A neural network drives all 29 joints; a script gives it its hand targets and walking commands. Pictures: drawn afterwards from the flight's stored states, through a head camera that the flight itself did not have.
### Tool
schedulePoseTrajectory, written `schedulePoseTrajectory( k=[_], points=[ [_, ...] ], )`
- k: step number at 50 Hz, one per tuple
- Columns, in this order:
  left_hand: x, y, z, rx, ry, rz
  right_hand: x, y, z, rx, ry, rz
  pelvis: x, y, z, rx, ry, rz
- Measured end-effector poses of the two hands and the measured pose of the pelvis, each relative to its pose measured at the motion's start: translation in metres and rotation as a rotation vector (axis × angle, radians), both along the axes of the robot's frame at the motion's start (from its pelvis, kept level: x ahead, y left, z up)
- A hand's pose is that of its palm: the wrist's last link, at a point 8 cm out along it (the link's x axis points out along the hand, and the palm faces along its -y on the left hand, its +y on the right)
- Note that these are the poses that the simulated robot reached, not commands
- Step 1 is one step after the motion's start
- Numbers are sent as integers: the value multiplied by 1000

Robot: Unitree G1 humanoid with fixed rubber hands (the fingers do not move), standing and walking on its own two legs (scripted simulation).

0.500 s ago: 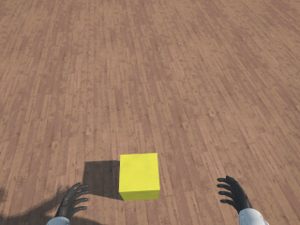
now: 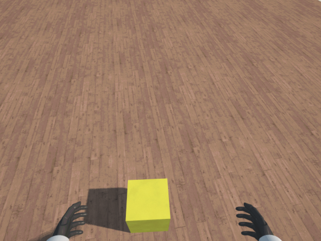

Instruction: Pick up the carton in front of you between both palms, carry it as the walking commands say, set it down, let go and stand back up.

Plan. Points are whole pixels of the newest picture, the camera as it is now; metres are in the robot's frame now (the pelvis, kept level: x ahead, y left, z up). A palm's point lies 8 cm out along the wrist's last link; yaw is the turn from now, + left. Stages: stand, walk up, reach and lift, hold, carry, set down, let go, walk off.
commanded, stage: stand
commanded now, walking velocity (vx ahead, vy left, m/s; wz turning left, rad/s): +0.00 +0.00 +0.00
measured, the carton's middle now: (148, 206) +0.41 +0.07 -0.65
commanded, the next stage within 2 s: none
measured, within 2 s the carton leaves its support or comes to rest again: neither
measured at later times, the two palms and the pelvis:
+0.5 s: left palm out of the picture +0.14 +0.30 -0.09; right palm out of the picture +0.14 -0.28 -0.08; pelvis +0.01 +0.02 +0.00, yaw -1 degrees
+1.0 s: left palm out of the picture +0.10 +0.31 -0.10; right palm out of the picture +0.10 -0.29 -0.09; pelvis +0.00 +0.02 +0.01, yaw -1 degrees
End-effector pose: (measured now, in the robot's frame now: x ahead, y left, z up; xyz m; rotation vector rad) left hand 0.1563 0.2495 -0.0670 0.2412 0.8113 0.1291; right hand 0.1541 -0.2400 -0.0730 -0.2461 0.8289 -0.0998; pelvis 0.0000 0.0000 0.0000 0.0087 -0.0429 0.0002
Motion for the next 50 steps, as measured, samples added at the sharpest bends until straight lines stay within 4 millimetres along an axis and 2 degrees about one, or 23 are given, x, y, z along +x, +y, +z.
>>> schedulePoseTrajectory(
  k=[5, 11, 19, 28, 50],
  points=[
    [-6, 27, -10, 57, 27, 14, -10, -23, -5, -89, 56, -29, 4, 4, -2, -6, 32, -7],
    [-12, 43, -20, 79, 79, 13, -11, -38, -2, -143, 80, -54, 10, 9, -2, -9, 46, -14],
    [-12, 48, -27, 87, 118, 3, -11, -38, -4, -150, 100, -70, 14, 14, 0, -8, 45, -19],
    [-17, 53, -28, 99, 144, 2, -21, -36, -11, -141, 139, -84, 13, 16, 1, -7, 35, -20],
    [-52, 62, -30, 113, 222, 20, -54, -48, -13, -151, 211, -101, -3, 16, 6, -9, 11, -20]
  ],
)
